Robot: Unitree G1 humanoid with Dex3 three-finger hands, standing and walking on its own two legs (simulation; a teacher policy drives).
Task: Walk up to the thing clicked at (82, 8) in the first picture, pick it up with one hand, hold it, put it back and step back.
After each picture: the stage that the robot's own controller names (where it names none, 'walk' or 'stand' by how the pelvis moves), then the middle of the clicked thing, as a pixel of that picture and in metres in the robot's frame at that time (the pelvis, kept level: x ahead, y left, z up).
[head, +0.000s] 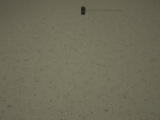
stand; (83, 10) +2.37 -0.03 -0.72
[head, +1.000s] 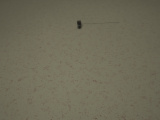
walk; (79, 24) +2.22 +0.20 -0.72
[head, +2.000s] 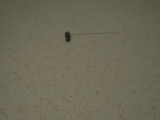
walk; (67, 36) +1.56 +0.29 -0.72
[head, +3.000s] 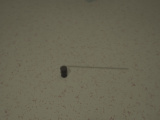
walk; (63, 71) +1.01 +0.24 -0.71
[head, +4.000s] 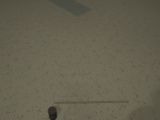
walk; (52, 113) +0.60 +0.21 -0.70
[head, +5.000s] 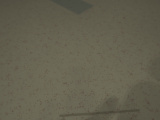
stand; out of the picture +0.44 +0.20 -0.70
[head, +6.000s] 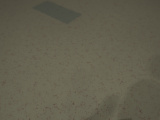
stand; out of the picture +0.37 +0.26 -0.71
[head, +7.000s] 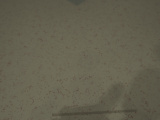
walk; out of the picture +0.38 +0.25 -0.68
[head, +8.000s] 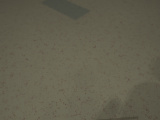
stand; out of the picture +0.39 +0.23 -0.69
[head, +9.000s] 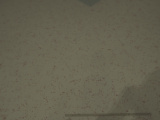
walk; out of the picture +0.37 +0.23 -0.69
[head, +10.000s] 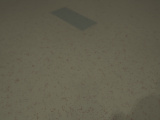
walk; out of the picture +0.41 +0.21 -0.72
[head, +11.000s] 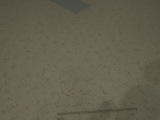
stand; out of the picture +0.45 +0.20 -0.69
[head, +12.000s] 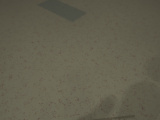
stand; out of the picture +0.41 +0.22 -0.73
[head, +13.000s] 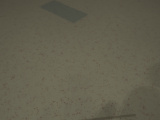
stand; out of the picture +0.44 +0.21 -0.72
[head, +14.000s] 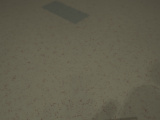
stand; out of the picture +0.42 +0.21 -0.73
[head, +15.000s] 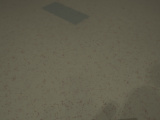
stand; out of the picture +0.42 +0.21 -0.73
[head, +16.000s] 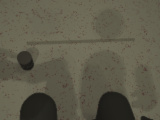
go down; (26, 61) +0.50 +0.24 -0.37
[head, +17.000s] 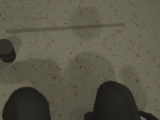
go down; (6, 51) +0.50 +0.27 -0.29
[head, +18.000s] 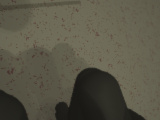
close in; out of the picture +0.47 +0.31 -0.22
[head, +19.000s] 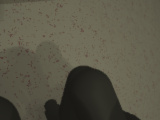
close; out of the picture +0.47 +0.32 -0.23
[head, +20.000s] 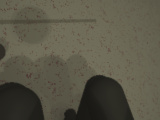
lift; out of the picture +0.45 +0.24 -0.25
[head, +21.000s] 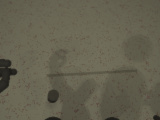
lift; (53, 96) +0.45 +0.16 -0.50
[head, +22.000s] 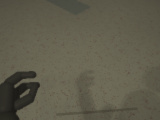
close; out of the picture +0.44 +0.16 -0.66
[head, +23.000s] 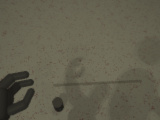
hold; (58, 104) +0.44 +0.16 -0.56
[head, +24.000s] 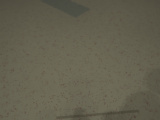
stand; out of the picture +0.42 +0.15 -0.65
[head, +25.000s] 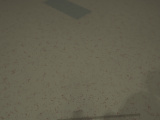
stand; out of the picture +0.41 +0.14 -0.66
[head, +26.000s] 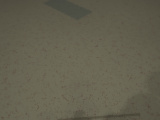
stand; out of the picture +0.42 +0.15 -0.66
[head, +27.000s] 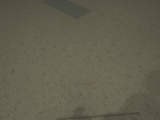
hold; out of the picture +0.42 +0.15 -0.65
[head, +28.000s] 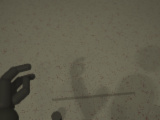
close; (57, 118) +0.43 +0.16 -0.63
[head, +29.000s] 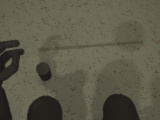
close; (44, 72) +0.49 +0.18 -0.36
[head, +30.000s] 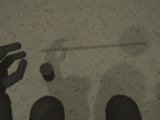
close; (47, 72) +0.49 +0.19 -0.36
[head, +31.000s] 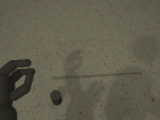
close; (56, 97) +0.46 +0.17 -0.52
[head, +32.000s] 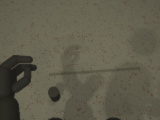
close; (54, 94) +0.46 +0.17 -0.52
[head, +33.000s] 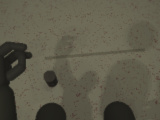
close; (51, 79) +0.48 +0.18 -0.42
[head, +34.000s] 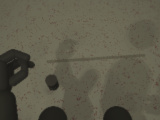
close; (52, 82) +0.47 +0.18 -0.45
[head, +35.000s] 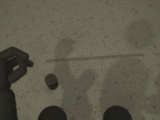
hold; (51, 82) +0.47 +0.18 -0.45
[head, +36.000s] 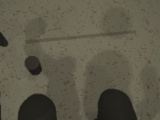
crouch; (33, 66) +0.48 +0.19 -0.34
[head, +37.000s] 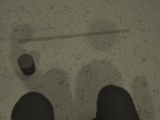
hold; (27, 65) +0.49 +0.21 -0.30
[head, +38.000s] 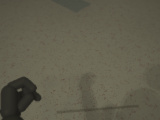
crouch; out of the picture +0.44 +0.16 -0.65
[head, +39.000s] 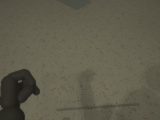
crouch; out of the picture +0.44 +0.15 -0.64
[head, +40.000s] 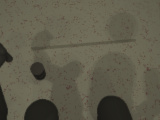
lower; (38, 71) +0.48 +0.19 -0.39
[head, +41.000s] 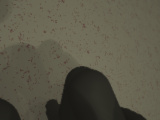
lower; out of the picture +0.46 +0.27 -0.23
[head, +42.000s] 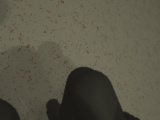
lower; out of the picture +0.46 +0.28 -0.23
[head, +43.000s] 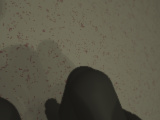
lower; out of the picture +0.46 +0.28 -0.23
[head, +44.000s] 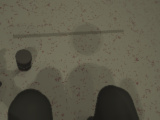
stand; (24, 61) +0.49 +0.23 -0.29
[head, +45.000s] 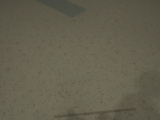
stand; out of the picture +0.44 +0.14 -0.65
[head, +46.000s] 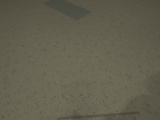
withdraw; out of the picture +0.43 +0.15 -0.66
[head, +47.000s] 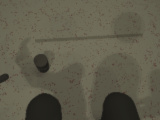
rise; (42, 63) +0.50 +0.19 -0.37
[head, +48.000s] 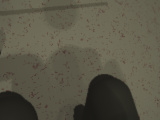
rise; out of the picture +0.48 +0.24 -0.25
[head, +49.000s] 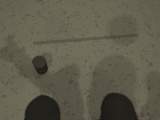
stand; (40, 65) +0.51 +0.20 -0.37
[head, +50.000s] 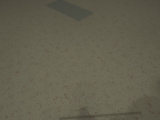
withdraw; out of the picture +0.44 +0.15 -0.66
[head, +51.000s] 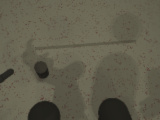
withdraw; (42, 70) +0.50 +0.18 -0.42
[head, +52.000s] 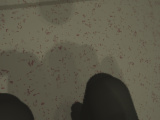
lower; out of the picture +0.49 +0.24 -0.25
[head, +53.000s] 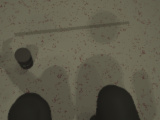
stand; (24, 59) +0.50 +0.21 -0.30
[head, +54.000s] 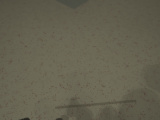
hold; out of the picture +0.46 +0.15 -0.64
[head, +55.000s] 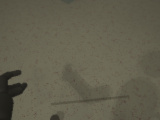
withdraw; out of the picture +0.46 +0.17 -0.69
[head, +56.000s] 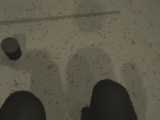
lower; (12, 49) +0.52 +0.21 -0.31
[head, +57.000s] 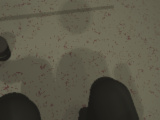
stand; (0, 49) +0.50 +0.23 -0.26
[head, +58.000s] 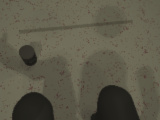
stand; (28, 56) +0.52 +0.20 -0.33
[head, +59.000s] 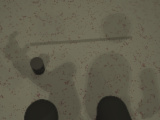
lower; (37, 66) +0.51 +0.19 -0.41
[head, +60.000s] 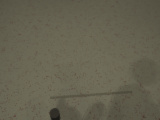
withdraw; (55, 115) +0.48 +0.15 -0.61
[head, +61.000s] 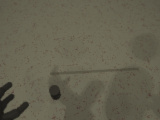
withdraw; (55, 92) +0.49 +0.16 -0.53
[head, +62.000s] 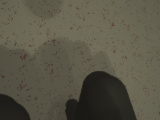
lower; out of the picture +0.50 +0.25 -0.25
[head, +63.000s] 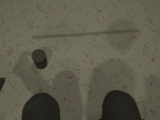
stand; (40, 59) +0.52 +0.20 -0.34
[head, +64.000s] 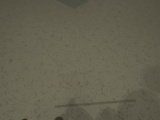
withdraw; out of the picture +0.47 +0.15 -0.64
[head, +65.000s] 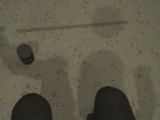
rise; (26, 55) +0.53 +0.20 -0.35
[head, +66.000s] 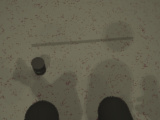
stand; (39, 66) +0.52 +0.19 -0.39
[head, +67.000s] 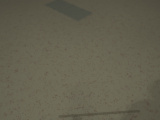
stand; out of the picture +0.47 +0.14 -0.66
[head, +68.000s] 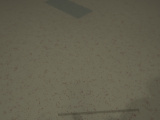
stand; out of the picture +0.46 +0.14 -0.66
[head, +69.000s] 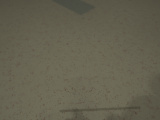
stand; out of the picture +0.46 +0.14 -0.66
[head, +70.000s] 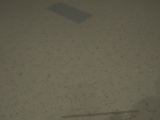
stand; out of the picture +0.47 +0.16 -0.72
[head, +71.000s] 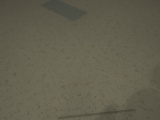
stand; out of the picture +0.44 +0.17 -0.72
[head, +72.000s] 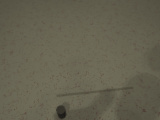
walk; (61, 112) +0.49 +0.17 -0.70
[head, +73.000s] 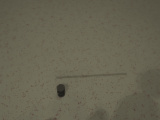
walk; (61, 90) +0.67 +0.15 -0.70
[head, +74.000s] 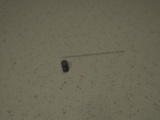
walk; (65, 66) +0.96 +0.25 -0.70
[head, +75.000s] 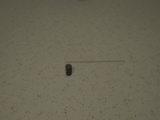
stand; (68, 69) +1.06 +0.16 -0.71
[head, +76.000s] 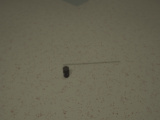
stand; (66, 72) +1.10 +0.17 -0.72
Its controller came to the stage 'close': yes
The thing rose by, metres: 0.01
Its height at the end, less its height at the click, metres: +0.00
